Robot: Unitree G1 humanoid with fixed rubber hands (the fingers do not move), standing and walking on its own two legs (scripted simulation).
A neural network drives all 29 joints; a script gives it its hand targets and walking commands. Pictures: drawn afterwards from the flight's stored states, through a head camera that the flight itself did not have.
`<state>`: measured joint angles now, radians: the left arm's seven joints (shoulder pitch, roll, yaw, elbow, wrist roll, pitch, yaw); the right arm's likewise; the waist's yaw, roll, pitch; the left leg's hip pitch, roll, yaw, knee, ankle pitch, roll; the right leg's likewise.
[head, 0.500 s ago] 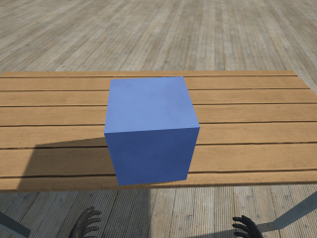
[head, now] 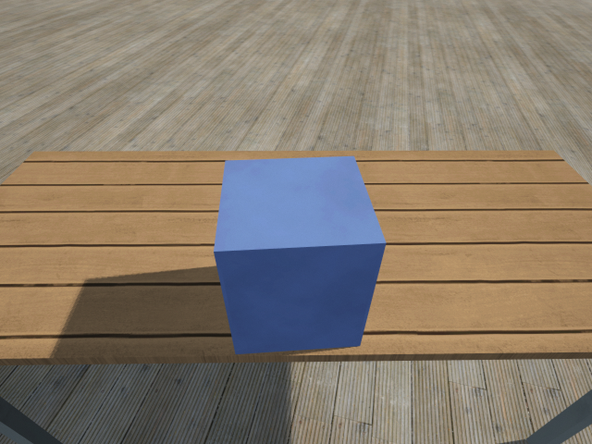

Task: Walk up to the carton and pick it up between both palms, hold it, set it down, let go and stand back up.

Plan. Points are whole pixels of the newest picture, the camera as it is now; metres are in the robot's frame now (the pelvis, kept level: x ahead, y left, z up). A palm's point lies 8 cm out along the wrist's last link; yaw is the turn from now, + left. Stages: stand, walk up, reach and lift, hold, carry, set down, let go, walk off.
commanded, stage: stand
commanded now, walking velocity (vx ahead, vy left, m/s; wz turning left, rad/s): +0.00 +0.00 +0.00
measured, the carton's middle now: (294, 255) +0.42 +0.03 +0.04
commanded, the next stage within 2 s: none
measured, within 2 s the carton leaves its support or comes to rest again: neither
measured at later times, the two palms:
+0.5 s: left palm out of the picture -0.03 +0.27 -0.13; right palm out of the picture -0.02 -0.24 -0.12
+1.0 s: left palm out of the picture -0.03 +0.24 -0.13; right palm out of the picture -0.03 -0.25 -0.13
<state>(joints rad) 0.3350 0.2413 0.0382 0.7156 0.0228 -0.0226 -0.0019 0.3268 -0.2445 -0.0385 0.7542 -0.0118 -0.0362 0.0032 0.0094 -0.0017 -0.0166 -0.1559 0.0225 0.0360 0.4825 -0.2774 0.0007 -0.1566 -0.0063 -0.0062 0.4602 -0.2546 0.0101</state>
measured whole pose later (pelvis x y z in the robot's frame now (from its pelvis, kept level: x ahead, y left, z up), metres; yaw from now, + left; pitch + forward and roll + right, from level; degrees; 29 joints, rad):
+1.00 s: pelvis -0.03 +0.00 +0.00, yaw +0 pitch -3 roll +0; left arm 0.41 0.21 -0.01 0.91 0.01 -0.01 0.02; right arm 0.41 -0.23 0.00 0.90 -0.01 -0.01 -0.02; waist 0.00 0.00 -0.01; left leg -0.21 0.01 0.04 0.48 -0.22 0.01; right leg -0.22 -0.02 0.00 0.49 -0.21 0.01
